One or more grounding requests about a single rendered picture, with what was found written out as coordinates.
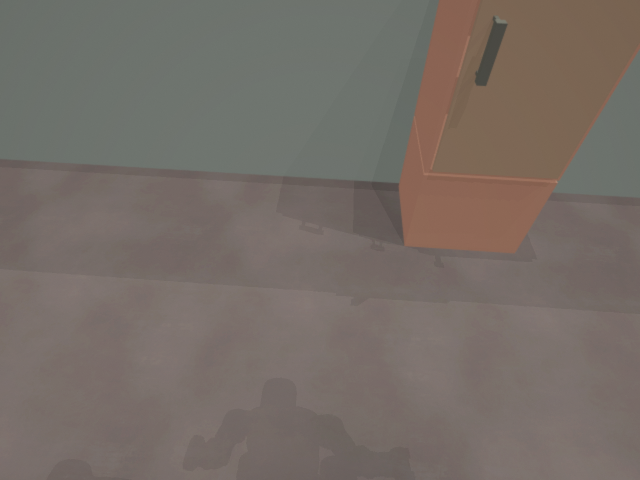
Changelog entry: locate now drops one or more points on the handle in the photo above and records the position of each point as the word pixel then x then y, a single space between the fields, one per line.
pixel 491 50

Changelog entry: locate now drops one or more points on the cupboard door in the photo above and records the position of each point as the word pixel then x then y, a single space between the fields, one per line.
pixel 557 63

